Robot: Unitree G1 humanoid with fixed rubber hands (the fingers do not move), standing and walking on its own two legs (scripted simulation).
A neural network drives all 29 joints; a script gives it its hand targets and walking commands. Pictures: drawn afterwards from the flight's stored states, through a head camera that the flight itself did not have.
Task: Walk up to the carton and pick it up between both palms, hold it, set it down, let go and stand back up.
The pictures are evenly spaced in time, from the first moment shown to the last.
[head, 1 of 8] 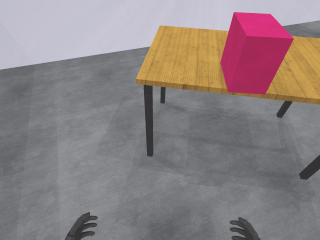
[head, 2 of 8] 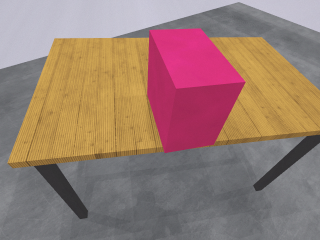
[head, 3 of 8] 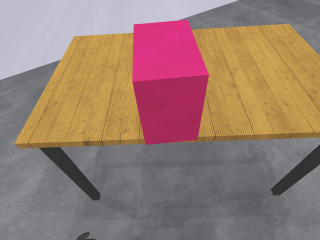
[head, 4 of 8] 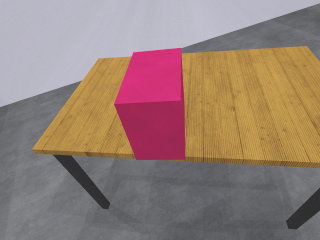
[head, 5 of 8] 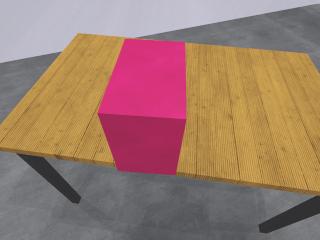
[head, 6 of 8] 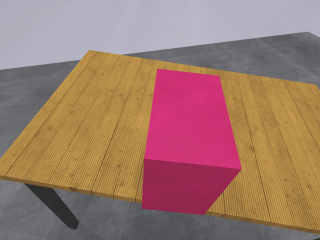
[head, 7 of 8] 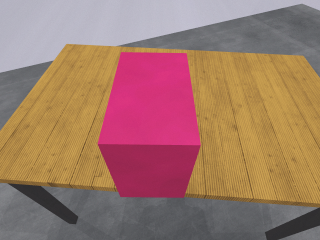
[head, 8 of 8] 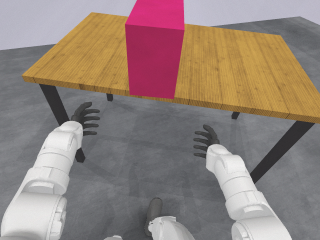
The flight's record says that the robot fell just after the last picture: yes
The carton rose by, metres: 0.00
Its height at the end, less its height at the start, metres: +0.00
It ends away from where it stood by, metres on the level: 0.00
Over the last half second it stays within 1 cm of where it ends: yes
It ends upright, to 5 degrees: yes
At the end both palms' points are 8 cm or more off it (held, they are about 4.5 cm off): yes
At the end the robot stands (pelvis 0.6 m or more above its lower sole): yes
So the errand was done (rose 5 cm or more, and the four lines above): no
